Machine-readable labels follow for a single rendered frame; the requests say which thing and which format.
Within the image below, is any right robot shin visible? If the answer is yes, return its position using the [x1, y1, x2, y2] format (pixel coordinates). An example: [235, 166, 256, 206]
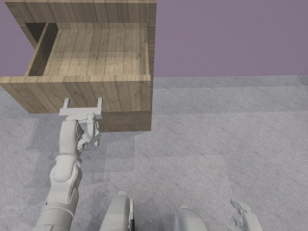
[179, 205, 189, 210]

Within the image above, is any drawer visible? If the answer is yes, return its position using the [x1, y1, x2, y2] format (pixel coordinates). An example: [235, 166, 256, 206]
[0, 22, 151, 114]

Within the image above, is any handle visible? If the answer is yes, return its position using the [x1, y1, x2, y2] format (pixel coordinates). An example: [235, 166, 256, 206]
[59, 97, 104, 120]

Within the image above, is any left robot hand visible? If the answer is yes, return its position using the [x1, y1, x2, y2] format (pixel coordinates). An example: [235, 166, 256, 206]
[59, 111, 101, 157]

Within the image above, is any cabinet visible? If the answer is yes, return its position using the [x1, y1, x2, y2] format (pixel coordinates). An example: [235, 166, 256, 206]
[5, 0, 157, 133]

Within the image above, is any robot left forearm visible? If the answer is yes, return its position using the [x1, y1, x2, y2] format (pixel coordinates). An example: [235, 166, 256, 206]
[30, 153, 83, 231]

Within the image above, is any right robot hand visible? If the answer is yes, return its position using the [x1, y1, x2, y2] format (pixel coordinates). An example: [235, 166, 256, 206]
[227, 198, 264, 231]

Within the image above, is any right robot thigh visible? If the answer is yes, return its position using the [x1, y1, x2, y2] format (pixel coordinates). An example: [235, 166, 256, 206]
[173, 208, 209, 231]

